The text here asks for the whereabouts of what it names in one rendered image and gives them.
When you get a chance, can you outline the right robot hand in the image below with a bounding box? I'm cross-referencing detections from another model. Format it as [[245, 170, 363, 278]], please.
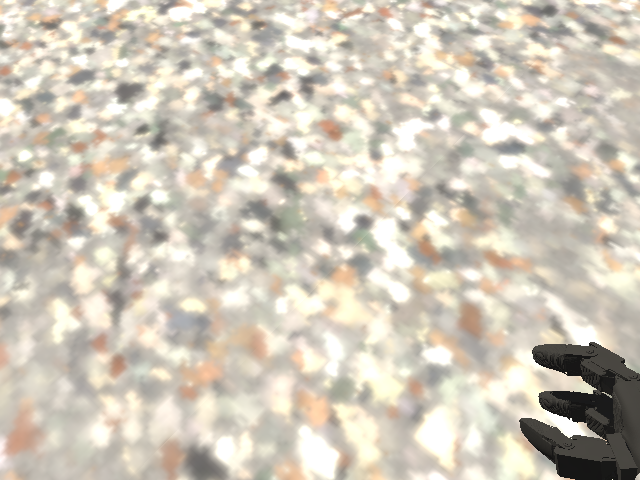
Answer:
[[519, 342, 640, 480]]

